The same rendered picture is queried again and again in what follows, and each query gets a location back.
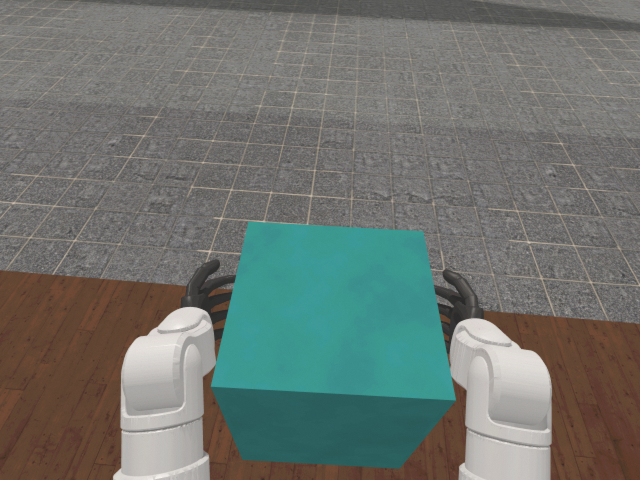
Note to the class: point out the robot left hand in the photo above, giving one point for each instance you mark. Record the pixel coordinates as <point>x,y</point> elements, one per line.
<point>197,291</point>

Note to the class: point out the left robot forearm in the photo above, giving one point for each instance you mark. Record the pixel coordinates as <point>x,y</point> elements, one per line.
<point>162,399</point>

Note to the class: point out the right robot forearm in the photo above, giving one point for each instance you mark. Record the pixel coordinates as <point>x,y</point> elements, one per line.
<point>508,404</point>

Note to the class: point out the carton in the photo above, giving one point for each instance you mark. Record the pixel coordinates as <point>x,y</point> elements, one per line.
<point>333,350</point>

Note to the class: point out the robot right hand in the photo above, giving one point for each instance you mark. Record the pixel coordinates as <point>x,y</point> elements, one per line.
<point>465,303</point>

